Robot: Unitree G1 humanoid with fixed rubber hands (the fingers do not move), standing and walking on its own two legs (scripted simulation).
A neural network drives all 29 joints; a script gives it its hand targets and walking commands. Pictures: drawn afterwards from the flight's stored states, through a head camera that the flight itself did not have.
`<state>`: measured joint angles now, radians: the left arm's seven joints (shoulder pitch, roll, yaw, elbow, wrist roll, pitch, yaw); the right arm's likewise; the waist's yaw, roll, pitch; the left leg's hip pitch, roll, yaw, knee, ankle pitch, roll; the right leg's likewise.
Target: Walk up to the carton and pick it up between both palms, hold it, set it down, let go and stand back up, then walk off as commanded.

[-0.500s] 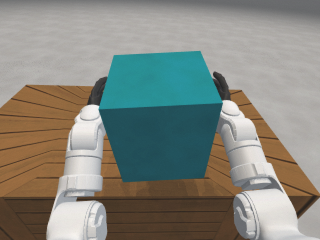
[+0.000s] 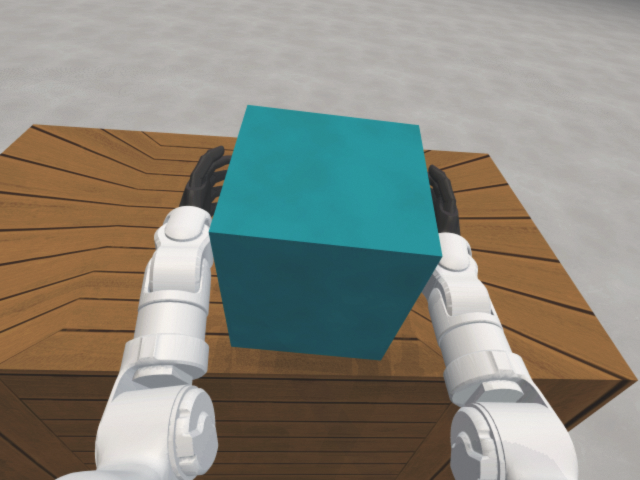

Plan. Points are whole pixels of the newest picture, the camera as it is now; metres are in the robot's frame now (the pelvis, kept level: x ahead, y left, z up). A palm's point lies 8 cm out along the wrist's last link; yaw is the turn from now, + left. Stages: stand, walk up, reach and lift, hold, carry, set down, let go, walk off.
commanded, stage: set down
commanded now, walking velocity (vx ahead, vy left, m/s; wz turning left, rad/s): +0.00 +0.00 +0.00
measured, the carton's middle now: (319, 242) +0.40 +0.03 +0.13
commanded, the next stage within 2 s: none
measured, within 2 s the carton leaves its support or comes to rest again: neither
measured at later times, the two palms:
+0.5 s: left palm (212, 223) +0.42 +0.17 +0.13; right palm (439, 233) +0.42 -0.13 +0.14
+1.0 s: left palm (216, 234) +0.43 +0.17 +0.10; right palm (433, 241) +0.42 -0.13 +0.12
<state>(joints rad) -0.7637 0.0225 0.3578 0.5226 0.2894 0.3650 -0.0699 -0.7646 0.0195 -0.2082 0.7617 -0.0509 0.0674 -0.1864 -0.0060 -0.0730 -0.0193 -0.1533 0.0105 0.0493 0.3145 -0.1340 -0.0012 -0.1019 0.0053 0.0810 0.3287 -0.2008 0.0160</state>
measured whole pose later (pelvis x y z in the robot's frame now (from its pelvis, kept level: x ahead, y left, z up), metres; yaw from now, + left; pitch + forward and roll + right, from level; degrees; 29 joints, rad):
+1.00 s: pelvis +0.02 +0.00 +0.00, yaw +0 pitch +0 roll +0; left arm -0.79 0.06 0.37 0.89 0.29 0.11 -0.04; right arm -0.78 0.06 -0.35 0.89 -0.21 -0.03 -0.16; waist -0.01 -0.07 -0.01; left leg -0.15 0.01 0.05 0.31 -0.16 0.00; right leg -0.10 0.00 0.08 0.32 -0.23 0.02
